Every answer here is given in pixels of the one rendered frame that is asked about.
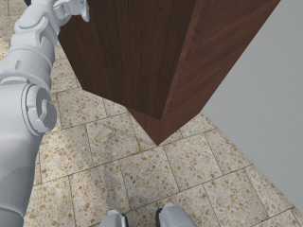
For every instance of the robot left forearm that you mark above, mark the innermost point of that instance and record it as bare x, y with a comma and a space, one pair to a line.
31, 54

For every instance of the robot left shin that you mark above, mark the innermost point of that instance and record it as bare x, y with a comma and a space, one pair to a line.
111, 212

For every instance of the left robot hand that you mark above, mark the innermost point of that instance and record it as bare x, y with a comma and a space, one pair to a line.
63, 13

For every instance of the robot right thigh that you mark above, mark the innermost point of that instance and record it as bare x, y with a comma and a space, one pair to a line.
174, 216

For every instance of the cupboard door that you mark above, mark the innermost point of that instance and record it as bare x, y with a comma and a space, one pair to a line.
129, 50

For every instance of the left robot upper arm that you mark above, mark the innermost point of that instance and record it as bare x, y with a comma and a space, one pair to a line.
26, 114

